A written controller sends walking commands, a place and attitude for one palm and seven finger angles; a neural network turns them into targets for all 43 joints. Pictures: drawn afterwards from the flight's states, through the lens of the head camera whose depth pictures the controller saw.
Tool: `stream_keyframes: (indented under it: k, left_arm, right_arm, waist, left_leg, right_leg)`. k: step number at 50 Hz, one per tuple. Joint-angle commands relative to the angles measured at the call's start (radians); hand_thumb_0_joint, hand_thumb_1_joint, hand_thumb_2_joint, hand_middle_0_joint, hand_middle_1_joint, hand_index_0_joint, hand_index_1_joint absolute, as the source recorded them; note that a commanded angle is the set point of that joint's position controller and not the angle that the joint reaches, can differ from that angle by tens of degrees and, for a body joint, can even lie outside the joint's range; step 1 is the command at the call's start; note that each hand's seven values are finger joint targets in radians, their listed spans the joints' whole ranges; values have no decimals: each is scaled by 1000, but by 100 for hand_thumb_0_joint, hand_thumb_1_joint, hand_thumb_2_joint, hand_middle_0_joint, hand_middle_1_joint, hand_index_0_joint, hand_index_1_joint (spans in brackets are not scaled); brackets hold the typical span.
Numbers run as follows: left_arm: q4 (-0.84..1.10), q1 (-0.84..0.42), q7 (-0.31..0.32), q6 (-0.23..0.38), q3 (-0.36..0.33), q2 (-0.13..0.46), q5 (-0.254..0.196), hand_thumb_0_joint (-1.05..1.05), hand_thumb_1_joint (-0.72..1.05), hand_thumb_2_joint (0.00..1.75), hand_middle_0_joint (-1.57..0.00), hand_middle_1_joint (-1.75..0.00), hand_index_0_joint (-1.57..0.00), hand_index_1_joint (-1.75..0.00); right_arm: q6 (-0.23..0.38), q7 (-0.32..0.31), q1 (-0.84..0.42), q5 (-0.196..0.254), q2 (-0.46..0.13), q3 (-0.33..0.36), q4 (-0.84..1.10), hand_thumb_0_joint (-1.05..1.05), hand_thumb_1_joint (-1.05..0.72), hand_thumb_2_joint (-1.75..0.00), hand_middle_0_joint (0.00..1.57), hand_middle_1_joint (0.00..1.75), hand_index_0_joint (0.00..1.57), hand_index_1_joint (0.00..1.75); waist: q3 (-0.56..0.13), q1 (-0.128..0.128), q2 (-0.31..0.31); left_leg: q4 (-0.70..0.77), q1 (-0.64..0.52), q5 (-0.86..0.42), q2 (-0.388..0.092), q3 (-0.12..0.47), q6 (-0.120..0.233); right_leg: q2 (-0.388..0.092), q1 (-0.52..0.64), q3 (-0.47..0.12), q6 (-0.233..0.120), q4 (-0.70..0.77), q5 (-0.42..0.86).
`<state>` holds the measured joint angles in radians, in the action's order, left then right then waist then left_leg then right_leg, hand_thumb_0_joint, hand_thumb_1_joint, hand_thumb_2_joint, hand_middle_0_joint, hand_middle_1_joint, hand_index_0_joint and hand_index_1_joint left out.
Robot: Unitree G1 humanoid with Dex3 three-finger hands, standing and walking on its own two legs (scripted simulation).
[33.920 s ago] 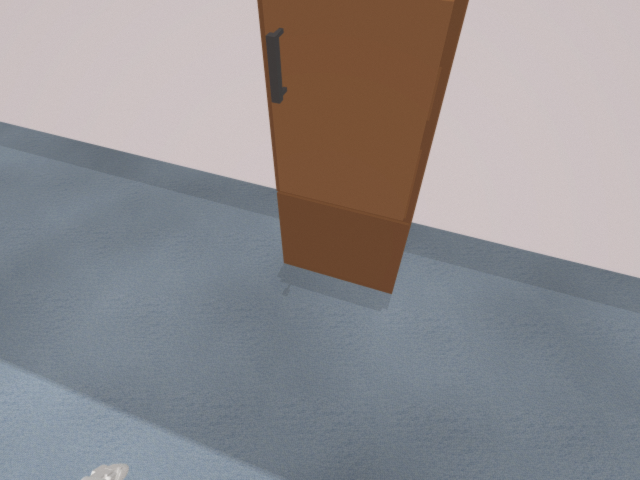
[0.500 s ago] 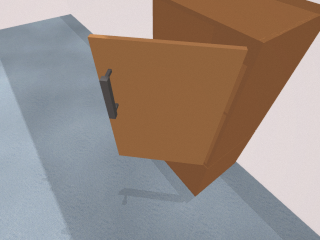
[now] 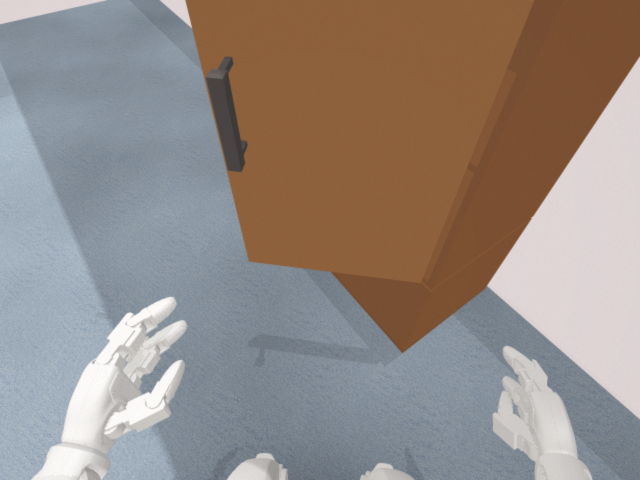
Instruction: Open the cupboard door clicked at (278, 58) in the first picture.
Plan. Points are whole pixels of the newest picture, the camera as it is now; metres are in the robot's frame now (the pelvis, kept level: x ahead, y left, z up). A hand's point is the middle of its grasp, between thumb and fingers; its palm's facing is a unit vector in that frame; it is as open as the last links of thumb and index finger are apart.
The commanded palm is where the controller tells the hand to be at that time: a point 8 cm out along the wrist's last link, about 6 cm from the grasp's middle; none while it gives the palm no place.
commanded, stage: raise the hand with hooked fingers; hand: left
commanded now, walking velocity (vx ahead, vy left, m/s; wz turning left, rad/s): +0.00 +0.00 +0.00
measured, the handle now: (231, 117) +0.58 +0.17 +0.13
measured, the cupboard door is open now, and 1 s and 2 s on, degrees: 46 46 46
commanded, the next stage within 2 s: move the hooked fingers beside the handle in 1.72 s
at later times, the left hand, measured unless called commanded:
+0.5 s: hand (111, 338) +0.25 +0.25 +0.07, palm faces -0.05 -1.00 -0.05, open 11.4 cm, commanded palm +0.22 +0.30 +0.08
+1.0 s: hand (59, 280) +0.29 +0.30 +0.13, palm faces -0.02 -1.00 -0.05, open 13.8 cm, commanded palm +0.26 +0.34 +0.13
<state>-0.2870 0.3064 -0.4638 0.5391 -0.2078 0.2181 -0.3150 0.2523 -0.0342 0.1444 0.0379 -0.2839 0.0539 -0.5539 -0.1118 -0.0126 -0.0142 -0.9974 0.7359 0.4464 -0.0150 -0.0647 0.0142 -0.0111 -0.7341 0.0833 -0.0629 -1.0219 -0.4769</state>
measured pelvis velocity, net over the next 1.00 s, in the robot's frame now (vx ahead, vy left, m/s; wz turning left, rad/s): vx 0.02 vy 0.03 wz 0.02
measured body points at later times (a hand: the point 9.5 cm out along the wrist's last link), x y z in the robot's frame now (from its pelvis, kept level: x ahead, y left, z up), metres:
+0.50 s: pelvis +0.00 +0.02 +0.02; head +0.05 +0.03 +0.47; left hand +0.25 +0.30 +0.08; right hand +0.14 -0.22 -0.07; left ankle +0.03 +0.11 -0.67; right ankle +0.02 -0.08 -0.67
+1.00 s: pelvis +0.02 +0.03 +0.04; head +0.05 +0.04 +0.49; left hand +0.28 +0.35 +0.13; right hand +0.21 -0.19 -0.03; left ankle +0.03 +0.11 -0.67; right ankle +0.02 -0.08 -0.67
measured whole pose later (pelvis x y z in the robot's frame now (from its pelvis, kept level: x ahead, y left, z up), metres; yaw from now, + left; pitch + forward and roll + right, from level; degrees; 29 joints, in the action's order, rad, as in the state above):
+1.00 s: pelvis +0.02 +0.03 +0.04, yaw +1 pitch +5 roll -2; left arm -0.28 0.01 -0.51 0.17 -0.37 0.41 -0.35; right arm 0.24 -0.09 0.24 0.05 -0.26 -0.07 -0.57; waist -0.05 -0.03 0.04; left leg -0.76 0.48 0.37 0.00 -0.03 0.05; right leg 0.00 -0.43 0.11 -0.01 -0.69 -0.36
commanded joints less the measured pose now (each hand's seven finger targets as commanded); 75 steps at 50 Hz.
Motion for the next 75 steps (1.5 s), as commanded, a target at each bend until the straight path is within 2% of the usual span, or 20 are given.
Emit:
stream_keyframes:
  k: [1,4,7,12,14,22,24,27,33,39,41,48,51,54,57,59,61,67,68,75]
  left_arm:
    - [377,-237,38,46,-91,189,-59,0,43,70,-23,-60,-23,-60]
    - [439,-322,71,26,-25,203,-10,0,36,67,-24,-64,-24,-64]
    - [376,-270,68,-36,-21,211,10,0,29,64,-24,-69,-24,-69]
    - [280,-165,54,-162,-137,267,-27,0,18,59,-25,-76,-25,-76]
    - [259,-163,53,-186,-158,271,-43,0,13,57,-25,-80,-25,-80]
    - [278,-184,38,-158,-162,263,-50,0,-6,49,-27,-92,-27,-92]
    - [276,-234,27,-161,-172,286,-55,0,-10,47,-27,-94,-27,-94]
    - [335,-246,24,-160,-183,303,-51,0,-17,44,-28,-99,-28,-99]
    - [317,-266,30,-200,-212,326,-53,0,-31,38,-29,-108,-29,-108]
    - [285,-383,0,-265,-221,365,-48,0,-45,32,-30,-117,-30,-117]
    - [269,-406,-12,-277,-228,371,-52,0,-50,30,-30,-120,-30,-120]
    - [201,-517,-55,-312,-260,415,-64,0,-50,30,-30,-120,-30,-120]
    - [185,-560,-68,-323,-282,454,-59,0,-50,30,-30,-120,-30,-120]
    - [139,-572,-79,-332,-311,490,-65,0,-50,30,-30,-120,-30,-120]
    - [120,-621,-96,-338,-313,499,-70,0,-50,30,-30,-120,-30,-120]
    - [100,-645,-101,-343,-332,531,-68,0,-50,30,-30,-120,-30,-120]
    - [78,-670,-108,-350,-329,535,-65,0,-50,30,-30,-120,-30,-120]
    - [19,-615,-133,-360,-308,500,-74,0,-50,30,-30,-120,-30,-120]
    - [52,-638,-129,-352,-309,505,-73,0,-50,30,-30,-120,-30,-120]
    - [110,-646,-88,-311,-360,550,-67,0,-50,30,-30,-120,-30,-120]
  right_arm:
    - [40,-32,1,17,-100,10,175,0,-90,-90,20,30,20,30]
    - [50,-56,30,12,-107,-12,152,0,-90,-90,20,30,20,30]
    - [62,-65,43,16,-107,-25,130,0,-90,-90,20,30,20,30]
    - [54,-63,38,16,-104,-33,132,0,-90,-90,20,30,20,30]
    - [52,-58,32,10,-103,-38,137,0,-90,-90,20,30,20,30]
    - [75,-42,77,5,-118,-30,124,0,-90,-90,20,30,20,30]
    - [77,-45,79,4,-130,-31,118,0,-90,-90,20,30,20,30]
    - [85,-47,87,8,-128,-26,119,0,-90,-90,20,30,20,30]
    - [75,-51,90,9,-133,-30,110,0,-90,-90,20,30,20,30]
    - [52,-57,80,13,-137,-40,120,0,-90,-90,20,30,20,30]
    - [46,-61,77,15,-135,-42,120,0,-90,-90,20,30,20,30]
    - [34,-69,64,19,-135,-52,115,0,-90,-90,20,30,20,30]
    - [31,-73,64,19,-134,-56,114,0,-90,-90,20,30,20,30]
    - [31,-74,63,18,-141,-58,110,0,-90,-90,20,30,20,30]
    - [29,-77,59,23,-140,-58,105,0,-90,-90,20,30,20,30]
    - [28,-77,65,21,-145,-58,103,0,-90,-90,20,30,20,30]
    - [26,-79,70,24,-145,-59,99,0,-90,-90,20,30,20,30]
    - [27,-70,74,28,-153,-50,107,0,-90,-90,20,30,20,30]
    - [30,-69,69,27,-152,-49,110,0,-90,-90,20,30,20,30]
    - [34,-71,76,19,-143,-50,102,0,-90,-90,20,30,20,30]
  waist:
    - [-166,29,39]
    - [-130,67,62]
    - [-104,63,110]
    - [-160,8,60]
    - [-140,-7,64]
    - [-155,13,27]
    - [-129,16,37]
    - [-201,9,104]
    - [-167,9,88]
    - [-142,5,135]
    - [-154,10,99]
    - [-139,11,93]
    - [-162,4,137]
    - [-145,-2,82]
    - [-149,2,124]
    - [-149,-2,100]
    - [-146,3,117]
    - [-131,1,58]
    - [-136,0,94]
    - [-170,-7,120]
  left_leg:
    - [69,-29,-1,24,55,20]
    - [94,-57,19,5,92,29]
    - [135,-83,16,8,108,27]
    - [186,-112,-93,12,106,19]
    - [208,-130,-130,12,112,15]
    - [242,-200,-214,10,105,14]
    - [249,-205,-210,10,109,14]
    - [268,-291,-268,7,113,12]
    - [299,-338,-349,-1,124,1]
    - [335,-394,-359,-3,138,-9]
    - [347,-405,-353,-4,137,-5]
    - [374,-431,-357,0,135,-4]
    - [385,-468,-385,2,136,-5]
    - [394,-454,-375,5,134,1]
    - [406,-471,-361,8,128,4]
    - [409,-473,-371,9,129,6]
    - [418,-478,-356,12,124,9]
    - [414,-442,-337,18,106,19]
    - [414,-453,-341,18,107,18]
    - [412,-472,-380,19,94,21]
  right_leg:
    - [-18,82,-209,52,282,-188]
    - [4,50,-169,41,267,-158]
    - [10,64,-132,38,279,-104]
    - [7,193,-107,44,309,2]
    - [16,211,-87,37,303,58]
    - [22,229,-50,44,300,198]
    - [26,225,-51,39,305,193]
    - [25,246,-36,37,300,249]
    - [30,268,-14,36,314,322]
    - [39,284,-11,27,344,321]
    - [38,297,-10,31,361,326]
    - [37,329,-15,30,398,346]
    - [35,347,-18,25,412,359]
    - [36,372,-23,23,431,364]
    - [31,372,-27,26,445,358]
    - [32,390,-30,23,452,368]
    - [29,388,-31,26,463,360]
    - [23,389,-44,33,470,365]
    - [21,386,-44,31,468,365]
    - [21,429,-57,32,466,416]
